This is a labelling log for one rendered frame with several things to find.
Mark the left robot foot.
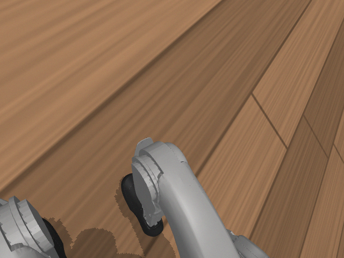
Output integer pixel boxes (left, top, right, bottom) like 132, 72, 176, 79
42, 218, 67, 258

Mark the right robot hand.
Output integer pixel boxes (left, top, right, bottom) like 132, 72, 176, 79
227, 229, 270, 258

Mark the right robot foot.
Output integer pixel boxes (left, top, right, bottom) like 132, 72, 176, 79
121, 173, 163, 237

